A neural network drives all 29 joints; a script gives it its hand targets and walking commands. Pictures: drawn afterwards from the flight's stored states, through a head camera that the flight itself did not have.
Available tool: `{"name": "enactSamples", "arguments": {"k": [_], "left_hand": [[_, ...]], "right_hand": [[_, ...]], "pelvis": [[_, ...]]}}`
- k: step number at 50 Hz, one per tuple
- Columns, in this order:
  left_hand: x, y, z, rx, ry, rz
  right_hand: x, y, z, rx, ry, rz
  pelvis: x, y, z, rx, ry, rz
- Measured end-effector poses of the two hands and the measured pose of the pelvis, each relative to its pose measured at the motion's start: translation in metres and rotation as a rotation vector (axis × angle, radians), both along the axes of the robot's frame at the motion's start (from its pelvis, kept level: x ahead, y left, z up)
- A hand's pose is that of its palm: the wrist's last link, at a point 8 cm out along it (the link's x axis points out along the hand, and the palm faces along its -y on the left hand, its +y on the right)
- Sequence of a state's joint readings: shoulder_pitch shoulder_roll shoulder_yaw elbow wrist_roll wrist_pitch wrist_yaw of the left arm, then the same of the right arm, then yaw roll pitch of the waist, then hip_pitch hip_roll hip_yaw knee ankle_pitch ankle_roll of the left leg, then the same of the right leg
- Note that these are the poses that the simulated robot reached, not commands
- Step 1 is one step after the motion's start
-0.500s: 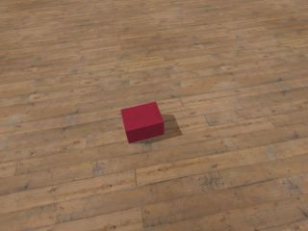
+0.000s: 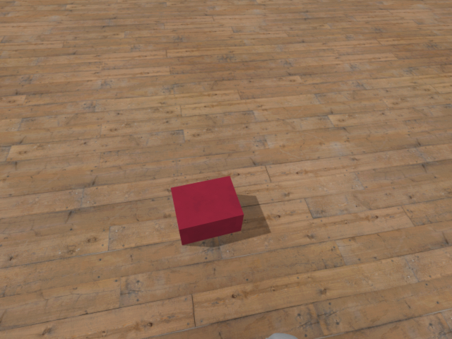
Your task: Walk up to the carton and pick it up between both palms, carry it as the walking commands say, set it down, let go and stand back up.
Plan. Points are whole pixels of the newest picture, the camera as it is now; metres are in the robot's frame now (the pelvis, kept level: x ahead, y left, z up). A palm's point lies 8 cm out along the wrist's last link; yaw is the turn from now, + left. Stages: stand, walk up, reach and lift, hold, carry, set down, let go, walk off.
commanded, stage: walk up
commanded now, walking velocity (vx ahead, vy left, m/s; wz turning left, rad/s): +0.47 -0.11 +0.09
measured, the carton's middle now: (206, 209) +0.76 +0.08 -0.68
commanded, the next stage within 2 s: none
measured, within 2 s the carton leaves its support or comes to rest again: neither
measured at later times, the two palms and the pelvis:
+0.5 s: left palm (136, 302) +0.22 +0.18 -0.11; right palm (370, 321) +0.19 -0.28 -0.14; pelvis +0.19 -0.05 +0.01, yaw +1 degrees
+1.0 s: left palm (114, 288) +0.25 +0.24 -0.15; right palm (312, 246) +0.34 -0.19 -0.12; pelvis +0.26 +0.02 +0.01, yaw +1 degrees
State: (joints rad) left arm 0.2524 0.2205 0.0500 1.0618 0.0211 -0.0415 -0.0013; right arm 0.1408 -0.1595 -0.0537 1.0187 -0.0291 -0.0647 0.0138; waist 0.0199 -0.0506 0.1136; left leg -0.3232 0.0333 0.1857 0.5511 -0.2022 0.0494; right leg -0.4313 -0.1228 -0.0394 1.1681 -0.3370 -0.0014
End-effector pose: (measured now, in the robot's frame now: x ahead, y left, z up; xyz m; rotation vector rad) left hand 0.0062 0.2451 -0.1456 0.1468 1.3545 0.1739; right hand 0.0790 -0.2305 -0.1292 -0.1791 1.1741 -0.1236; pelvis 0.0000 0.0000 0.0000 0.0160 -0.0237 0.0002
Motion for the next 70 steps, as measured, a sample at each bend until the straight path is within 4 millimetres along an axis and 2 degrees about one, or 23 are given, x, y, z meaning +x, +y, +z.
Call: {"name": "enactSamples", "arguments": {"k": [4, 8, 13, 16, 18, 20, 26, 29, 32, 36, 39, 42, 45, 49, 53, 57, 64, 70], "left_hand": [[0.097, 0.000, 0.015, 0.008, -0.132, -0.078], [0.172, -0.020, 0.028, -0.020, -0.211, -0.133], [0.243, -0.056, 0.032, -0.025, -0.276, -0.180], [0.266, -0.073, 0.028, -0.010, -0.297, -0.157], [0.267, -0.079, 0.028, -0.006, -0.283, -0.133], [0.258, -0.080, 0.028, 0.004, -0.248, -0.097], [0.201, -0.059, 0.034, 0.056, -0.066, 0.036], [0.173, -0.048, 0.036, 0.060, 0.024, 0.085], [0.155, -0.037, 0.034, 0.046, 0.093, 0.124], [0.149, -0.020, 0.018, -0.001, 0.148, 0.154], [0.161, -0.008, 0.001, -0.028, 0.161, 0.155], [0.183, -0.003, -0.005, -0.048, 0.147, 0.128], [0.210, -0.001, -0.008, -0.062, 0.118, 0.088], [0.242, -0.002, -0.006, -0.052, 0.055, 0.052], [0.258, -0.008, 0.003, -0.033, 0.005, 0.041], [0.259, -0.010, 0.014, -0.019, -0.001, 0.040], [0.249, -0.021, 0.013, -0.037, 0.038, 0.039], [0.238, -0.036, 0.010, -0.067, 0.078, 0.050]], "right_hand": [[-0.034, -0.009, 0.009, -0.011, 0.117, -0.083], [-0.055, -0.019, 0.015, -0.012, 0.228, -0.143], [-0.051, -0.035, 0.002, 0.015, 0.329, -0.187], [-0.031, -0.045, -0.013, 0.035, 0.369, -0.177], [-0.006, -0.049, -0.015, 0.040, 0.366, -0.155], [0.026, -0.053, -0.016, 0.044, 0.342, -0.118], [0.133, -0.053, -0.014, 0.047, 0.217, -0.004], [0.182, -0.044, -0.009, 0.044, 0.152, 0.041], [0.226, -0.028, -0.003, 0.039, 0.096, 0.085], [0.272, -0.001, 0.002, 0.012, 0.027, 0.126], [0.291, 0.019, 0.005, -0.022, -0.018, 0.120], [0.293, 0.034, 0.014, -0.029, -0.028, 0.098], [0.287, 0.040, 0.017, -0.029, -0.021, 0.065], [0.270, 0.042, 0.008, -0.010, 0.015, 0.026], [0.248, 0.039, -0.004, 0.015, 0.070, -0.013], [0.224, 0.031, -0.005, 0.025, 0.134, -0.039], [0.182, 0.031, -0.005, 0.039, 0.247, -0.068], [0.162, 0.035, -0.004, 0.049, 0.309, -0.081]], "pelvis": [[0.034, -0.004, 0.011, -0.013, 0.003, 0.005], [0.069, -0.014, 0.017, -0.015, 0.004, 0.000], [0.118, -0.034, 0.009, 0.012, 0.014, -0.008], [0.143, -0.046, 0.000, 0.006, 0.029, 0.003], [0.154, -0.051, 0.001, -0.004, 0.029, 0.023], [0.165, -0.053, 0.004, -0.007, 0.030, 0.033], [0.190, -0.046, 0.014, 0.001, 0.035, 0.024], [0.202, -0.038, 0.016, 0.001, 0.040, 0.028], [0.215, -0.027, 0.016, -0.008, 0.044, 0.037], [0.235, -0.003, 0.008, -0.033, 0.042, 0.052], [0.247, 0.012, 0.001, -0.036, 0.026, 0.054], [0.252, 0.017, 0.005, -0.021, 0.011, 0.033], [0.254, 0.020, 0.008, -0.018, 0.005, 0.031], [0.255, 0.022, 0.007, 0.006, -0.001, 0.027], [0.257, 0.021, 0.007, 0.003, -0.019, 0.030], [0.263, 0.020, 0.013, -0.010, -0.024, 0.030], [0.266, 0.014, 0.017, -0.012, -0.025, 0.031], [0.267, 0.010, 0.017, -0.013, -0.022, 0.032]]}}
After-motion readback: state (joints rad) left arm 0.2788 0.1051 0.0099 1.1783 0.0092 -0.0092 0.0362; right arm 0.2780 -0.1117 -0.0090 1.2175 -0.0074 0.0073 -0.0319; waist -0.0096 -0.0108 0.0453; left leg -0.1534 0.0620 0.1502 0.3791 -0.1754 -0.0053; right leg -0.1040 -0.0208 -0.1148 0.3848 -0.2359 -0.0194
